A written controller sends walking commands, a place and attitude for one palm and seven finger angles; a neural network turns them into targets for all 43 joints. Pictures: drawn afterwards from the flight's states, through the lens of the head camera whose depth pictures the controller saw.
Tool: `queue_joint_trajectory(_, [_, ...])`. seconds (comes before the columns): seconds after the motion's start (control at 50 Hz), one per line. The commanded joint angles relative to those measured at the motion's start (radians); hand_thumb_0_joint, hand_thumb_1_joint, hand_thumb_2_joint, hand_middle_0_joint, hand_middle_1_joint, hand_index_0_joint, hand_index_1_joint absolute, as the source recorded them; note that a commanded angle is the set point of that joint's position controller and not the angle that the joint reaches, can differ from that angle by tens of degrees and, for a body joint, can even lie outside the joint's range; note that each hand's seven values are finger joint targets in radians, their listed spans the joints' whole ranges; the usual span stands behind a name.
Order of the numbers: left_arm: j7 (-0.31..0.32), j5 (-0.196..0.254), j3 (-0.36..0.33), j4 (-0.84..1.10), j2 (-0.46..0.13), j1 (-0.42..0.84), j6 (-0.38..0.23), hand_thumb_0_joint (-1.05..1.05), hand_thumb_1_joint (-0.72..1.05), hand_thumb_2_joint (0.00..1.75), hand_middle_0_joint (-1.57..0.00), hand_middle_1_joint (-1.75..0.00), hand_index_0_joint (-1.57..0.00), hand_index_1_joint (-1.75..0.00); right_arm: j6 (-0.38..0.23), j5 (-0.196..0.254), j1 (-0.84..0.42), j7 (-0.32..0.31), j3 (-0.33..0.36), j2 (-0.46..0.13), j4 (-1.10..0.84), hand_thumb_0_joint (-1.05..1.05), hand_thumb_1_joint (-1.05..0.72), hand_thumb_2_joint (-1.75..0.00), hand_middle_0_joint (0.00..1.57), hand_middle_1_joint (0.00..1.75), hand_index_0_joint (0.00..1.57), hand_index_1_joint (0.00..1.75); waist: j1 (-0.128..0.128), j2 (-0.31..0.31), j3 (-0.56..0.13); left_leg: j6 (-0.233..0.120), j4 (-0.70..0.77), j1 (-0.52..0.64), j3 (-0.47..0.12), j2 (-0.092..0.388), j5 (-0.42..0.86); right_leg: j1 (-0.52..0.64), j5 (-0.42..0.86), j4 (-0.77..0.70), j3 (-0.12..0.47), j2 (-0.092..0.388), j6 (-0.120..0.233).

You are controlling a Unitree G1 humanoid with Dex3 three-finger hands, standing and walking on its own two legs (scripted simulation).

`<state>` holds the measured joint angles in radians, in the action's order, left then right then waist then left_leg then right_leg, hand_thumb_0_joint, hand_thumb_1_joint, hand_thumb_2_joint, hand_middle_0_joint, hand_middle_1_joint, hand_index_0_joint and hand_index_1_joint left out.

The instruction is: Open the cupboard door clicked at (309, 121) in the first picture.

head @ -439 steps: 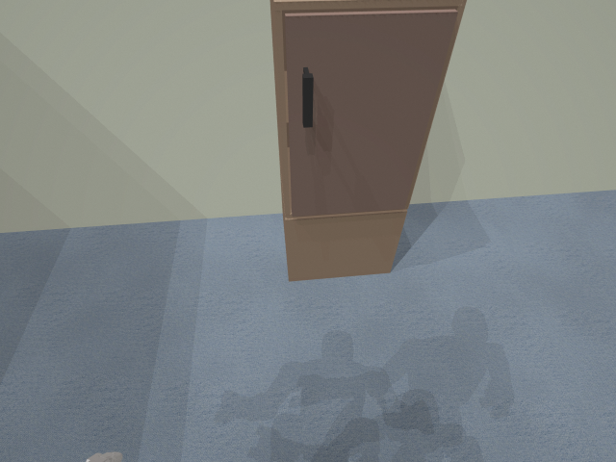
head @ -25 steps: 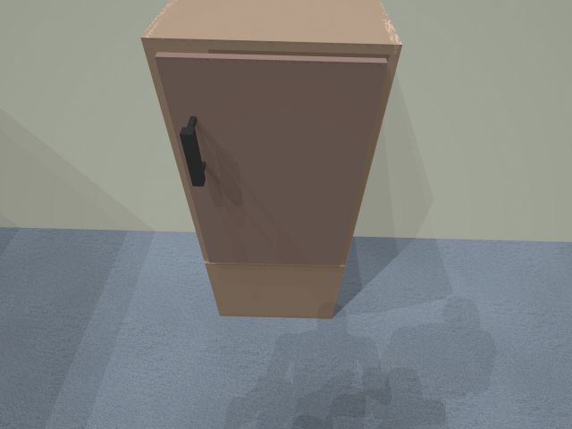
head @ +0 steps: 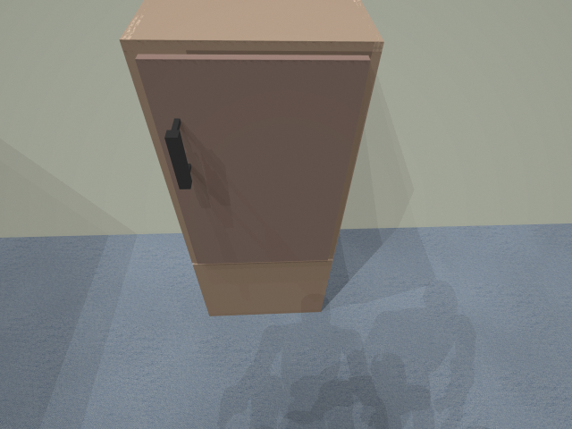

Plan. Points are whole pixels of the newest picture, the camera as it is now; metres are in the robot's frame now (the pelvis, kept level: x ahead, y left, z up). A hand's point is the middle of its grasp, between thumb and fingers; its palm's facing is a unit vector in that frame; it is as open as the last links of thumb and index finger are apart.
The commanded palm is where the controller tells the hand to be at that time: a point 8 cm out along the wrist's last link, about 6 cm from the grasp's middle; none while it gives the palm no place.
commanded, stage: look again from close up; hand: left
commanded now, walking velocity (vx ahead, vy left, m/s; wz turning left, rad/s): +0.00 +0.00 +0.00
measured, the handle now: (181, 154) +0.57 +0.24 +0.05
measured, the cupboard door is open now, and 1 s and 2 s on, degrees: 0 0 0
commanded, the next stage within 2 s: come to a stop and stand still in 0.46 s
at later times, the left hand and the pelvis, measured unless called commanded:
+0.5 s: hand out of the picture +0.01 +0.13 -0.17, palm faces +0.04 -0.98 -0.19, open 7.3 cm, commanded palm none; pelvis +0.02 -0.04 +0.00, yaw +0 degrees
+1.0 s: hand out of the picture +0.01 +0.13 -0.18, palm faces +0.04 -0.98 -0.21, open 7.3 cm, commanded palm none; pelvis +0.01 -0.04 +0.00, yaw +1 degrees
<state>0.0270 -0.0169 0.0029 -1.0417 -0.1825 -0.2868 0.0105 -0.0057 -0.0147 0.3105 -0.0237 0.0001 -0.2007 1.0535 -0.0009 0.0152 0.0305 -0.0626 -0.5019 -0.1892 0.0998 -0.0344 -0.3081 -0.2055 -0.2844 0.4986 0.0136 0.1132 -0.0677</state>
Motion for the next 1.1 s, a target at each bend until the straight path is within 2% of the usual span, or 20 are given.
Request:
queue_joint_trajectory(0.0, [0.008,-0.001,-0.016,0.022,-0.091,-0.047,-0.013,0.0,0.9,0.9,-0.2,-0.3,-0.2,-0.3,-0.028,0.002,0.017,-0.004,0.013,-0.093,-0.034,0.0,-0.9,-0.9,0.2,0.3,0.2,0.3,0.01,-0.038,0.021,0.005,0.142,-0.048,-0.135,0.14,0.211,0.021,0.131,-0.029,-0.025,-0.011,0.074])
queue_joint_trajectory(0.06, [0.008,0.001,-0.015,0.008,-0.085,-0.055,-0.015,0.0,0.9,0.9,-0.2,-0.3,-0.2,-0.3,-0.027,0.002,0.022,-0.004,0.012,-0.087,-0.016,0.0,-0.9,-0.9,0.2,0.3,0.2,0.3,0.01,-0.035,0.029,0.008,0.139,-0.052,-0.125,0.136,0.167,0.017,0.132,-0.038,-0.012,-0.011,0.077])
queue_joint_trajectory(0.3, [0.013,-0.001,-0.02,-0.017,-0.067,-0.067,-0.027,0.0,0.9,0.9,-0.2,-0.3,-0.2,-0.3,-0.027,0.005,0.036,-0.009,0.016,-0.044,0.026,0.0,-0.9,-0.9,0.2,0.3,0.2,0.3,0.004,0.01,0.019,0.02,0.086,-0.009,-0.092,0.135,0.251,0.011,0.256,-0.039,0.008,-0.008,0.086])
queue_joint_trajectory(0.46, [0.013,0.0,-0.022,-0.024,-0.068,-0.072,-0.033,0.0,0.9,0.9,-0.2,-0.3,-0.2,-0.3,-0.024,0.004,0.02,-0.01,0.015,-0.04,0.035,0.0,-0.9,-0.9,0.2,0.3,0.2,0.3,0.004,0.019,0.011,0.03,0.076,0.006,-0.082,0.133,0.248,0.014,0.3,-0.054,0.019,-0.001,0.092])
queue_joint_trajectory(0.54, [0.011,0.0,-0.02,-0.025,-0.072,-0.073,-0.033,0.0,0.9,0.9,-0.2,-0.3,-0.2,-0.3,-0.019,0.003,0.006,-0.008,0.015,-0.038,0.037,0.0,-0.9,-0.9,0.2,0.3,0.2,0.3,0.005,0.005,0.028,0.035,0.076,0.003,-0.078,0.131,0.217,0.002,0.277,-0.07,0.024,0.0,0.095])
queue_joint_trajectory(0.58, [0.009,-0.001,-0.026,-0.023,-0.082,-0.077,-0.034,0.0,0.9,0.9,-0.2,-0.3,-0.2,-0.3,-0.017,0.002,0.007,-0.005,0.015,-0.041,0.034,0.0,-0.9,-0.9,0.2,0.3,0.2,0.3,0.008,0.015,0.024,0.036,0.061,-0.013,-0.07,0.119,0.161,0.009,0.214,-0.074,0.032,0.007,0.104])
queue_joint_trajectory(0.62, [0.011,-0.002,-0.029,-0.016,-0.085,-0.069,-0.032,0.0,0.9,0.9,-0.2,-0.3,-0.2,-0.3,-0.016,0.003,0.002,-0.005,0.014,-0.041,0.028,0.0,-0.9,-0.9,0.2,0.3,0.2,0.3,0.008,0.004,0.045,0.039,0.053,-0.025,-0.072,0.118,0.188,0.0,0.251,-0.07,0.036,0.011,0.106])
queue_joint_trajectory(0.66, [0.012,0.0,-0.031,-0.013,-0.09,-0.07,-0.033,0.0,0.9,0.9,-0.2,-0.3,-0.2,-0.3,-0.015,0.004,0.001,-0.006,0.014,-0.041,0.025,0.0,-0.9,-0.9,0.2,0.3,0.2,0.3,0.011,0.007,0.024,0.042,0.047,-0.019,-0.072,0.119,0.218,0.016,0.29,-0.062,0.036,0.018,0.107])
queue_joint_trajectory(0.8, [0.012,0.0,-0.027,-0.01,-0.074,-0.063,-0.031,0.0,0.9,0.9,-0.2,-0.3,-0.2,-0.3,-0.018,0.005,0.012,-0.009,0.015,-0.043,0.034,0.0,-0.9,-0.9,0.2,0.3,0.2,0.3,0.006,0.001,0.013,0.037,0.067,0.009,-0.088,0.136,0.267,0.016,0.276,-0.062,0.01,-0.004,0.096])
queue_joint_trajectory(0.82, [0.052,-0.007,-0.032,-0.061,-0.108,-0.142,-0.052,0.0,0.9,0.9,-0.2,-0.3,-0.2,-0.3,-0.023,0.012,-0.1,-0.002,0.025,-0.082,-0.044,0.0,-0.9,-0.9,0.2,0.3,0.2,0.3,0.038,0.022,0.077,0.079,-0.153,-0.088,-0.056,0.135,0.323,-0.01,0.733,-0.077,0.089,0.065,0.078])
queue_joint_trajectory(0.84, [0.046,-0.006,-0.04,-0.01,-0.155,-0.113,-0.065,0.0,0.9,0.9,-0.2,-0.3,-0.2,-0.3,-0.019,0.01,-0.031,0.005,0.02,-0.015,-0.073,0.0,-0.9,-0.9,0.2,0.3,0.2,0.3,-0.013,0.03,-0.024,0.065,-0.102,-0.103,-0.073,0.098,0.017,0.075,0.765,-0.042,0.1,0.115,0.124])
queue_joint_trajectory(0.86, [0.038,-0.003,-0.029,-0.001,-0.138,-0.067,-0.067,0.0,0.9,0.9,-0.2,-0.3,-0.2,-0.3,-0.017,0.014,0.002,0.005,0.017,-0.01,-0.066,0.0,-0.9,-0.9,0.2,0.3,0.2,0.3,-0.027,0.02,-0.066,0.062,-0.024,-0.059,-0.069,0.096,0.008,0.069,0.633,-0.013,0.067,0.094,0.134])
queue_joint_trajectory(0.88, [0.034,0.0,-0.025,0.014,-0.112,-0.051,-0.061,0.0,0.9,0.9,-0.2,-0.3,-0.2,-0.3,-0.024,0.011,0.035,0.007,0.018,-0.027,-0.06,0.0,-0.9,-0.9,0.2,0.3,0.2,0.3,-0.031,-0.048,-0.087,0.052,0.026,-0.014,-0.101,0.123,0.185,0.055,0.491,0.039,0.026,0.039,0.125])
queue_joint_trajectory(0.9, [0.031,0.002,-0.025,0.019,-0.102,-0.054,-0.056,0.0,0.9,0.9,-0.2,-0.3,-0.2,-0.3,-0.03,0.003,0.058,0.006,0.022,-0.054,-0.047,0.0,-0.9,-0.9,0.2,0.3,0.2,0.3,-0.016,-0.134,-0.103,0.035,-0.006,0.011,-0.111,0.158,0.418,0.054,0.373,0.069,-0.017,-0.002,0.109])
queue_joint_trajectory(0.92, [0.028,0.005,-0.023,0.015,-0.093,-0.056,-0.046,0.0,0.9,0.9,-0.2,-0.3,-0.2,-0.3,-0.029,0.002,0.043,0.003,0.021,-0.068,-0.052,0.0,-0.9,-0.9,0.2,0.3,0.2,0.3,-0.007,-0.199,-0.09,0.023,0.007,0.021,-0.125,0.175,0.515,0.038,0.224,0.067,-0.044,-0.026,0.098])
queue_joint_trajectory(0.94, [0.026,0.004,-0.022,0.014,-0.087,-0.054,-0.037,0.0,0.9,0.9,-0.2,-0.3,-0.2,-0.3,-0.024,0.003,0.031,-0.001,0.021,-0.076,-0.062,0.0,-0.9,-0.9,0.2,0.3,0.2,0.3,-0.002,-0.177,-0.048,0.012,0.022,-0.004,-0.135,0.183,0.482,0.024,0.112,0.049,-0.055,-0.046,0.094])
queue_joint_trajectory(0.96, [0.023,0.002,-0.018,0.011,-0.078,-0.053,-0.03,0.0,0.9,0.9,-0.2,-0.3,-0.2,-0.3,-0.019,0.003,0.014,-0.003,0.021,-0.078,-0.069,0.0,-0.9,-0.9,0.2,0.3,0.2,0.3,0.004,-0.121,0.0,0.009,0.032,-0.034,-0.135,0.175,0.389,0.006,0.07,0.023,-0.052,-0.047,0.093])
queue_joint_trajectory(0.98, [0.02,0.001,-0.016,0.011,-0.077,-0.048,-0.026,0.0,0.9,0.9,-0.2,-0.3,-0.2,-0.3,-0.015,0.003,0.007,-0.002,0.019,-0.077,-0.075,0.0,-0.9,-0.9,0.2,0.3,0.2,0.3,0.002,-0.075,0.04,0.012,0.045,-0.064,-0.133,0.161,0.28,-0.008,0.06,0.002,-0.04,-0.043,0.094])
queue_joint_trajectory(1.0, [0.017,-0.001,-0.017,0.011,-0.08,-0.035,-0.024,0.0,0.9,0.9,-0.2,-0.3,-0.2,-0.3,-0.015,0.001,0.011,-0.001,0.017,-0.069,-0.075,0.0,-0.9,-0.9,0.2,0.3,0.2,0.3,0.0,-0.042,0.066,0.013,0.063,-0.085,-0.139,0.155,0.239,-0.011,0.066,0.0,-0.038,-0.04,0.094])
queue_joint_trajectory(1.08, [0.008,0.002,-0.017,0.016,-0.094,-0.021,-0.02,0.0,0.9,0.9,-0.2,-0.3,-0.2,-0.3,-0.013,0.0,0.005,0.003,0.012,-0.072,-0.068,0.0,-0.9,-0.9,0.2,0.3,0.2,0.3,0.002,-0.025,0.084,0.018,0.115,-0.091,-0.137,0.133,0.073,-0.031,0.014,-0.036,-0.011,-0.031,0.091])
